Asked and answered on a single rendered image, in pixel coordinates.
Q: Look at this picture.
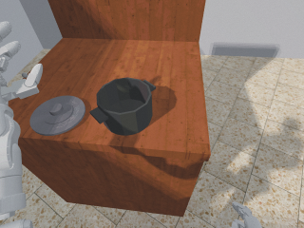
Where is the left robot forearm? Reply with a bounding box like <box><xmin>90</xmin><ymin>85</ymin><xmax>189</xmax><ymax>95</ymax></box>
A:
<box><xmin>0</xmin><ymin>104</ymin><xmax>27</xmax><ymax>220</ymax></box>

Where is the lid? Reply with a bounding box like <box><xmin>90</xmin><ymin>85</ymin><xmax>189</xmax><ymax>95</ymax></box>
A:
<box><xmin>29</xmin><ymin>95</ymin><xmax>86</xmax><ymax>136</ymax></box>

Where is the table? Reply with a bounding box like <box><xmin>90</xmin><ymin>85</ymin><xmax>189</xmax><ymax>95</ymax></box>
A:
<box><xmin>8</xmin><ymin>0</ymin><xmax>211</xmax><ymax>217</ymax></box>

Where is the robot left hand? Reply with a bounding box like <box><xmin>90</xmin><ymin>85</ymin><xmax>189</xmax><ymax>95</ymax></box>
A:
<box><xmin>0</xmin><ymin>21</ymin><xmax>43</xmax><ymax>105</ymax></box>

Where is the knob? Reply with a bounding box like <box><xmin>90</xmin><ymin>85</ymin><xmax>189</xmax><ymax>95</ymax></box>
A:
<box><xmin>48</xmin><ymin>103</ymin><xmax>64</xmax><ymax>116</ymax></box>

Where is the robot right hand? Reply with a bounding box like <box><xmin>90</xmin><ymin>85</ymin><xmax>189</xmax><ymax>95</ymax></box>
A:
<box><xmin>231</xmin><ymin>201</ymin><xmax>262</xmax><ymax>228</ymax></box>

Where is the pot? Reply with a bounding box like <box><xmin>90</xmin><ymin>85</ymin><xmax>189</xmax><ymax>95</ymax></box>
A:
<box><xmin>89</xmin><ymin>77</ymin><xmax>156</xmax><ymax>136</ymax></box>

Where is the robot left upper arm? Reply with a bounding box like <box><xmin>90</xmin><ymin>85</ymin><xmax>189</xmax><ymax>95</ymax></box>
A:
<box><xmin>0</xmin><ymin>218</ymin><xmax>33</xmax><ymax>228</ymax></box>

